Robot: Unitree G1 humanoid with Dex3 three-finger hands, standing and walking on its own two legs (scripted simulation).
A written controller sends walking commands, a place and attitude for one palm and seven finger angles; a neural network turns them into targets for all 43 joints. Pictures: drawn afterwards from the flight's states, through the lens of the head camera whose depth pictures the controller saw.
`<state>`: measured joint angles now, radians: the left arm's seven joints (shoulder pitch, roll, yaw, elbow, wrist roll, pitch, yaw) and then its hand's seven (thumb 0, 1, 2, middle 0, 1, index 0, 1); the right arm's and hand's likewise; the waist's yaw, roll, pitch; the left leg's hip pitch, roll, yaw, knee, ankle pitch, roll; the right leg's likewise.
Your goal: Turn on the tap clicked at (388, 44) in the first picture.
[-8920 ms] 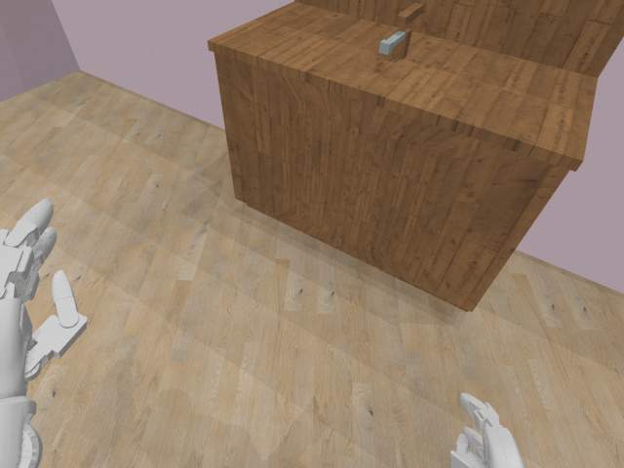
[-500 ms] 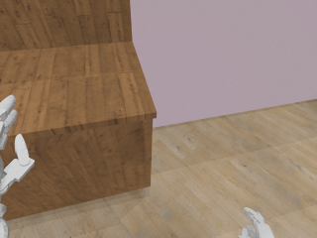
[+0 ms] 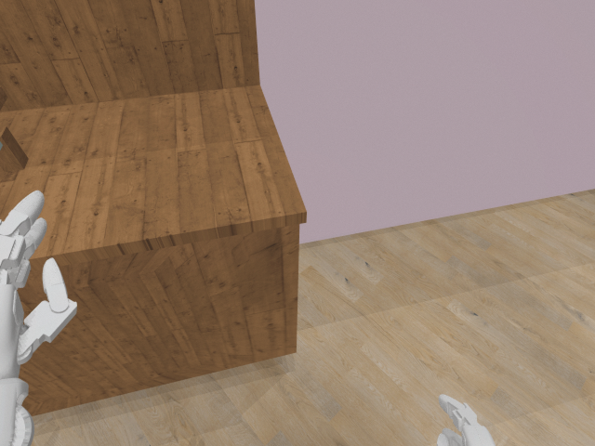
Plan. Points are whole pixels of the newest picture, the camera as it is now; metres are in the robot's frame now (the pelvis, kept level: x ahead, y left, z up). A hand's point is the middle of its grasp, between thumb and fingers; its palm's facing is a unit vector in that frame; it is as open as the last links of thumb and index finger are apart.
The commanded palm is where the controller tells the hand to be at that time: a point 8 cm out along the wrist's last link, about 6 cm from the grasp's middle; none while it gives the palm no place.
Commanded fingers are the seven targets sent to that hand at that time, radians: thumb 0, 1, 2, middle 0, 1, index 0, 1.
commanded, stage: come to a stop and stand still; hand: left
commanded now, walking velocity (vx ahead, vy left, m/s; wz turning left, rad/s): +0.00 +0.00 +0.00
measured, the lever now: out of the picture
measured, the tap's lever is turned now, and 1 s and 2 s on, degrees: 0 0 0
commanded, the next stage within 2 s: look again from close up in 0.30 s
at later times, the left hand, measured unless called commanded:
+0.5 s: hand (31, 252) +0.26 +0.29 +0.19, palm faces +0.49 -0.76 -0.43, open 7.4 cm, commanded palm +0.16 +0.28 +0.18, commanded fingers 0.00 0.90 0.90 -0.20 -0.30 -0.20 -0.30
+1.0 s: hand (54, 262) +0.26 +0.28 +0.17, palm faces +0.38 -0.88 -0.28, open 7.4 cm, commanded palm +0.20 +0.32 +0.18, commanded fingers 0.00 0.90 0.90 -0.20 -0.30 -0.20 -0.30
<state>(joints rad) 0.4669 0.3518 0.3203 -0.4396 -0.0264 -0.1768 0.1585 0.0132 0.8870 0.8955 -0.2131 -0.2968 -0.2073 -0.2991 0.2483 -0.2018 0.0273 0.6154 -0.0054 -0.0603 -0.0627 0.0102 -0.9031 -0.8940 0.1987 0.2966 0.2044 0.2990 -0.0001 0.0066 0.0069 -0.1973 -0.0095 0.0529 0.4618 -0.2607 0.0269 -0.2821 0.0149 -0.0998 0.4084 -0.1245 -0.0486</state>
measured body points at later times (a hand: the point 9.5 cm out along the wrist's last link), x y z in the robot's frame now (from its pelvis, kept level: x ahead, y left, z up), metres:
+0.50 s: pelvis +0.01 +0.00 +0.00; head +0.04 +0.01 +0.45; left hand +0.22 +0.33 +0.21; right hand +0.18 -0.22 -0.09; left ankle -0.01 +0.10 -0.74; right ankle +0.06 -0.09 -0.74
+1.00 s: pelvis +0.04 +0.04 +0.00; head +0.05 +0.06 +0.44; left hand +0.23 +0.32 +0.18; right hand +0.23 -0.19 -0.06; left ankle -0.01 +0.10 -0.74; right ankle +0.06 -0.09 -0.74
